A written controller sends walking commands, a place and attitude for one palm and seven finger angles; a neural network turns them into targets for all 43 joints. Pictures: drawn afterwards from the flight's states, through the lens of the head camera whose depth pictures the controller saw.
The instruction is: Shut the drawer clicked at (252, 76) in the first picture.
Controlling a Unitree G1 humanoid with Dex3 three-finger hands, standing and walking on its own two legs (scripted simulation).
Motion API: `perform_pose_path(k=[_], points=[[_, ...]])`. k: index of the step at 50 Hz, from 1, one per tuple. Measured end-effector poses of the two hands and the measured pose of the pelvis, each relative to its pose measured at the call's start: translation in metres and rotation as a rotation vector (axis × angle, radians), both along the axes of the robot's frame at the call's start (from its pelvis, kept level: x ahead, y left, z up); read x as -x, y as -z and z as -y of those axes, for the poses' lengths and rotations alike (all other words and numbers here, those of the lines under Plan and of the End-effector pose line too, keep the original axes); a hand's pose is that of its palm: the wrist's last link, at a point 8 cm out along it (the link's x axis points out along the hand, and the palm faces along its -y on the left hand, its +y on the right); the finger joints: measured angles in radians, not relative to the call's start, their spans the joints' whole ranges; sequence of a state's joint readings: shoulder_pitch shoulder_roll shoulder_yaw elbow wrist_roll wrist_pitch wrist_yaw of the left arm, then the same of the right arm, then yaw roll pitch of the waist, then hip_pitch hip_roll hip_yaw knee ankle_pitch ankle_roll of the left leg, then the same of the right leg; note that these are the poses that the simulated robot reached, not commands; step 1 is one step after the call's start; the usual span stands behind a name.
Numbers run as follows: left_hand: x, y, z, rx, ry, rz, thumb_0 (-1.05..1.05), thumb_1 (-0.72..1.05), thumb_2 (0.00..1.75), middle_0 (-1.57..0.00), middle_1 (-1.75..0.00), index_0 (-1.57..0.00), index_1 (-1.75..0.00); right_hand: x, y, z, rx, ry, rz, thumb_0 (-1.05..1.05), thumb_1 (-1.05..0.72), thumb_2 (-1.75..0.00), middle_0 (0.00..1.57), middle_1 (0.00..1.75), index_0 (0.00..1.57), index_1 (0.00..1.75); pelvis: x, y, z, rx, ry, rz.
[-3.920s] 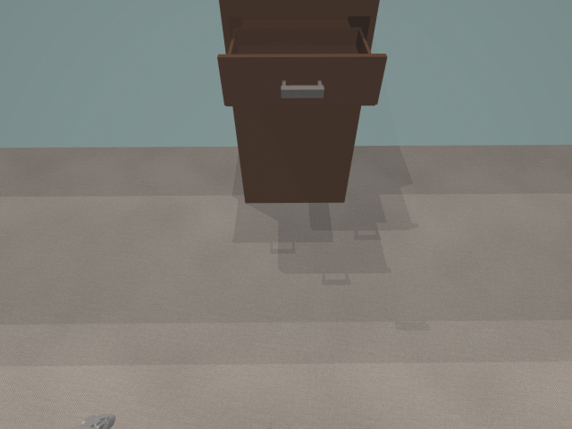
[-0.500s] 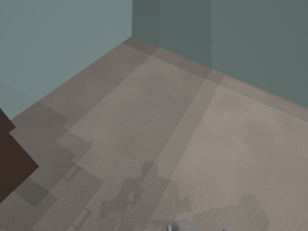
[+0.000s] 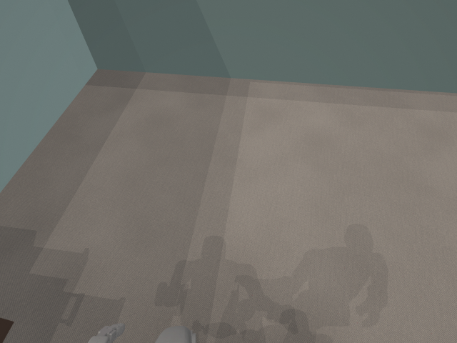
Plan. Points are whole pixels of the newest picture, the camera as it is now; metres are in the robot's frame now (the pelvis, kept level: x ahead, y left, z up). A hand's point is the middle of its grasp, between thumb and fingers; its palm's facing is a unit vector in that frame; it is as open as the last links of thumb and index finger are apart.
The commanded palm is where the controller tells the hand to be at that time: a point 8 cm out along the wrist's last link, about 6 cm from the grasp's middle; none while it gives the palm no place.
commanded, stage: walk to a spot facing it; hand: left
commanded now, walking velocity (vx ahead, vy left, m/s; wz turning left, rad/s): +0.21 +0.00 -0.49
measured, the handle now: out of the picture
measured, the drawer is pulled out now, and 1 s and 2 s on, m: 0.29 0.29 0.29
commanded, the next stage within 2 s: turn to face it in 0.58 s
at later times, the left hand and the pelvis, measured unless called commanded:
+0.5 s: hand (113, 335) +0.16 +0.25 -0.17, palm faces -0.21 -0.96 -0.17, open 7.4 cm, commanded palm none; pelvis +0.08 +0.06 +0.01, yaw -18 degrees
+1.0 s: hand (202, 257) +0.32 +0.08 -0.15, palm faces -0.42 -0.89 -0.19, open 7.3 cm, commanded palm none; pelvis +0.12 +0.00 +0.00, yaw -22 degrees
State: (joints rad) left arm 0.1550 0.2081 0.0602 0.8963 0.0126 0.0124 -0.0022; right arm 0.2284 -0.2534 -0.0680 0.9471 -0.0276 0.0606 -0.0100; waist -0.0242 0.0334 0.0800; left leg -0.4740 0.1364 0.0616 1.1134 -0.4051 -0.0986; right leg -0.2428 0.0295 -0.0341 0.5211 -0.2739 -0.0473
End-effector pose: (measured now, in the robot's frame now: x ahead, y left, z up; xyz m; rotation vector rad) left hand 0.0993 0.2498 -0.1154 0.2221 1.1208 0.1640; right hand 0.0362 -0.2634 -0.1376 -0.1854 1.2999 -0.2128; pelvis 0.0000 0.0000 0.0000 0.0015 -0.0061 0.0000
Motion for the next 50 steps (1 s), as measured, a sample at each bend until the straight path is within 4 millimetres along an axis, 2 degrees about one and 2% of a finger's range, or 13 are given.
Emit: perform_pose_path(k=[4, 8, 13, 16, 20, 25, 29, 32, 36, 40, 42, 45, 50], points=[[0.000, 0.000, 0.005, 0.021, 0.032, -0.018, 0.00, 0.91, 0.90, -0.20, -0.30, -0.20, -0.30, -0.017, -0.011, -0.002, 0.000, 0.013, 0.072, 0.01, -0.91, -0.90, 0.20, 0.30, 0.19, 0.30, -0.005, -0.005, -0.001, -0.002, 0.043, -0.002], [0.005, 0.006, 0.001, 0.045, 0.044, -0.055, 0.00, 0.91, 0.90, -0.20, -0.30, -0.20, -0.30, -0.038, -0.021, -0.009, 0.009, 0.016, 0.128, 0.00, -0.91, -0.90, 0.20, 0.30, 0.19, 0.30, -0.015, -0.007, -0.010, 0.002, 0.083, -0.005], [0.012, 0.020, -0.020, 0.068, 0.040, -0.135, 0.00, 0.91, 0.90, -0.20, -0.30, -0.20, -0.30, -0.070, -0.032, -0.029, 0.038, 0.017, 0.200, 0.00, -0.91, -0.90, 0.20, 0.30, 0.19, 0.30, -0.032, -0.004, -0.030, 0.010, 0.139, -0.009], [0.008, 0.037, -0.038, 0.076, 0.052, -0.193, 0.00, 0.91, 0.90, -0.20, -0.30, -0.20, -0.30, -0.082, -0.033, -0.042, 0.072, 0.032, 0.252, 0.00, -0.91, -0.90, 0.20, 0.30, 0.20, 0.30, -0.045, 0.005, -0.045, 0.023, 0.182, -0.009], [-0.016, 0.037, -0.052, 0.073, 0.113, -0.246, 0.01, 0.91, 0.90, -0.20, -0.30, -0.20, -0.30, -0.070, -0.039, -0.060, 0.077, 0.089, 0.223, 0.00, -0.91, -0.90, 0.20, 0.30, 0.20, 0.30, -0.060, -0.001, -0.054, 0.033, 0.246, -0.002], [-0.065, 0.029, -0.051, 0.064, 0.188, -0.230, 0.01, 0.91, 0.90, -0.19, -0.30, -0.20, -0.30, -0.034, -0.036, -0.080, 0.054, 0.203, 0.116, 0.00, -0.91, -0.90, 0.20, 0.30, 0.20, 0.30, -0.077, -0.010, -0.057, 0.043, 0.310, -0.005], [-0.109, 0.026, -0.035, 0.058, 0.261, -0.204, 0.01, 0.91, 0.90, -0.19, -0.29, -0.20, -0.30, 0.001, -0.031, -0.086, 0.042, 0.311, 0.024, 0.00, -0.92, -0.90, 0.20, 0.30, 0.20, 0.30, -0.088, -0.010, -0.055, 0.043, 0.360, -0.007], [-0.144, 0.026, -0.012, 0.056, 0.333, -0.176, 0.00, 0.91, 0.90, -0.19, -0.29, -0.20, -0.30, 0.028, -0.024, -0.089, 0.022, 0.388, -0.040, 0.00, -0.92, -0.90, 0.20, 0.30, 0.20, 0.30, -0.094, -0.008, -0.050, 0.036, 0.400, -0.006], [-0.192, 0.024, 0.031, 0.047, 0.449, -0.118, 0.00, 0.91, 0.90, -0.19, -0.29, -0.19, -0.30, 0.059, -0.011, -0.091, -0.015, 0.491, -0.105, 0.00, -0.91, -0.90, 0.20, 0.30, 0.20, 0.30, -0.101, -0.001, -0.036, 0.019, 0.455, -0.005], [-0.234, 0.022, 0.082, 0.031, 0.541, -0.003, 0.00, 0.91, 0.90, -0.19, -0.29, -0.20, -0.30, 0.084, 0.010, -0.088, -0.071, 0.562, -0.167, 0.00, -0.91, -0.90, 0.20, 0.30, 0.20, 0.30, -0.107, 0.013, -0.014, -0.002, 0.469, -0.010], [-0.242, 0.017, 0.101, 0.041, 0.557, 0.048, 0.00, 0.91, 0.90, -0.19, -0.29, -0.20, -0.30, 0.087, 0.016, -0.086, -0.094, 0.574, -0.197, 0.00, -0.91, -0.90, 0.20, 0.30, 0.20, 0.30, -0.109, 0.014, -0.007, 0.007, 0.453, -0.002], [-0.243, 0.008, 0.117, 0.059, 0.550, 0.081, 0.00, 0.91, 0.90, -0.19, -0.29, -0.20, -0.30, 0.077, 0.016, -0.081, -0.113, 0.566, -0.195, 0.00, -0.91, -0.90, 0.20, 0.30, 0.19, 0.30, -0.113, 0.008, 0.000, 0.004, 0.434, 0.011], [-0.228, 0.004, 0.120, 0.087, 0.485, 0.069, 0.00, 0.91, 0.90, -0.20, -0.30, -0.20, -0.30, 0.038, 0.012, -0.068, -0.123, 0.504, -0.123, 0.00, -0.91, -0.90, 0.20, 0.30, 0.19, 0.30, -0.116, 0.001, 0.003, -0.002, 0.379, 0.019]])
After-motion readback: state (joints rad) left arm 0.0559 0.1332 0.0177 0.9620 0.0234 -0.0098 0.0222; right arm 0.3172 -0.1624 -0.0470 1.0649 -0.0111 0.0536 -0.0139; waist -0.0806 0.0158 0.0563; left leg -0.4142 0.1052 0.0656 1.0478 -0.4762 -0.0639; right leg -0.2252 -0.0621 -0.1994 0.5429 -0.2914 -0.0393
